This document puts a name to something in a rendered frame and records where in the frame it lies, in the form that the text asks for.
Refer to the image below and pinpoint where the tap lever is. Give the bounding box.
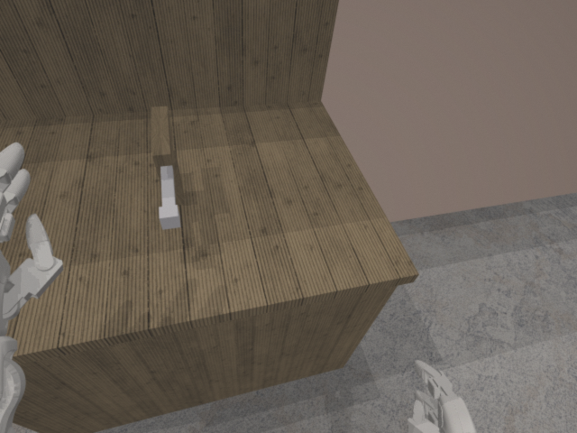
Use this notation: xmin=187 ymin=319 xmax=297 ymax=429
xmin=159 ymin=165 xmax=180 ymax=230

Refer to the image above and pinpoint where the counter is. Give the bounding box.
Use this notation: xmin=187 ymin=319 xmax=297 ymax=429
xmin=0 ymin=0 xmax=419 ymax=433

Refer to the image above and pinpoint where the robot left hand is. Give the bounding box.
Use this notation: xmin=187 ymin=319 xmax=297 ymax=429
xmin=0 ymin=143 xmax=63 ymax=336

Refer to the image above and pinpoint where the robot right hand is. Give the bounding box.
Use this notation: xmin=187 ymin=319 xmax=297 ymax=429
xmin=408 ymin=360 xmax=477 ymax=433

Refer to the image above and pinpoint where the robot left forearm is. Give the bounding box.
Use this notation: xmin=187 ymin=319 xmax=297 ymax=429
xmin=0 ymin=336 xmax=26 ymax=433

